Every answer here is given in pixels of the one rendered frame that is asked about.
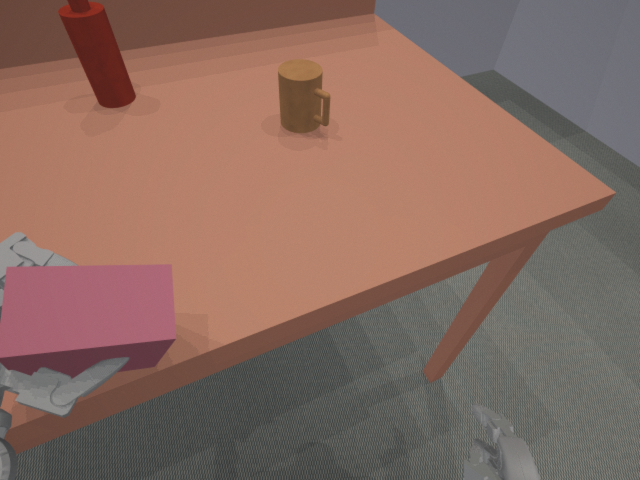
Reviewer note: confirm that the left robot hand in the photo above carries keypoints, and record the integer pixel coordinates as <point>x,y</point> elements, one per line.
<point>47,390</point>

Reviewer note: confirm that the right robot hand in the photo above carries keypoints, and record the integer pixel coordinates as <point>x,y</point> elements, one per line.
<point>511,461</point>

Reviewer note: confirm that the table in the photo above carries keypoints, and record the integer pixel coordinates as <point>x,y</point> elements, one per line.
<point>272,235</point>

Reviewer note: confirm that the sponge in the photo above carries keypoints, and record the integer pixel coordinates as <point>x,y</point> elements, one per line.
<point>68,318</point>

